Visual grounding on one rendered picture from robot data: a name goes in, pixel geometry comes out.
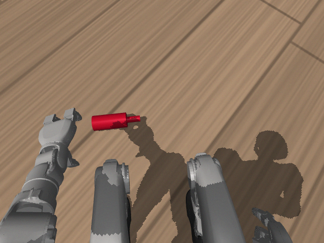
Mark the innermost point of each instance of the right robot hand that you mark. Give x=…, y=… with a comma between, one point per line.
x=276, y=232

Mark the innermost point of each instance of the bottle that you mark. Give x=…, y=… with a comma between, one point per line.
x=112, y=121

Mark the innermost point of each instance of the left robot hand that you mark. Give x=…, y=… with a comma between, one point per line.
x=61, y=131

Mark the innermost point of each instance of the right robot foot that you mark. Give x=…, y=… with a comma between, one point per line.
x=191, y=216

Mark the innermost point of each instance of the left robot arm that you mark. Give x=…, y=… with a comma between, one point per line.
x=30, y=218

